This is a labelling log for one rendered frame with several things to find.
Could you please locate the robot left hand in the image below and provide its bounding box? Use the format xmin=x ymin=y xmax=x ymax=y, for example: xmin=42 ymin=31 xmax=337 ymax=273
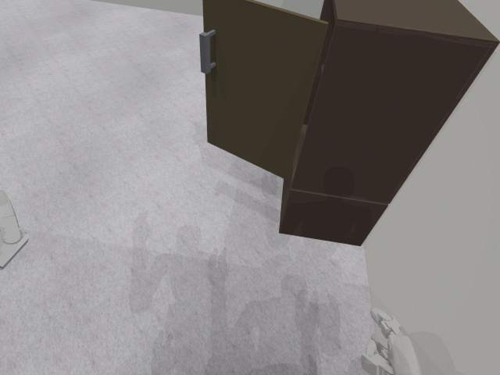
xmin=0 ymin=190 xmax=29 ymax=270

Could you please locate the robot right hand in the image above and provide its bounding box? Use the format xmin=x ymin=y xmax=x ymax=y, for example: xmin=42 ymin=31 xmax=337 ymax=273
xmin=362 ymin=307 xmax=422 ymax=375

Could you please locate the cupboard door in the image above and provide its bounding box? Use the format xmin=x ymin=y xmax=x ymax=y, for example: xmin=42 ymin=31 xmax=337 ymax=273
xmin=202 ymin=0 xmax=329 ymax=180

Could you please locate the handle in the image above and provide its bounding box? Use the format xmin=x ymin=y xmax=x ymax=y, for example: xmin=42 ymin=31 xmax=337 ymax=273
xmin=199 ymin=30 xmax=216 ymax=74

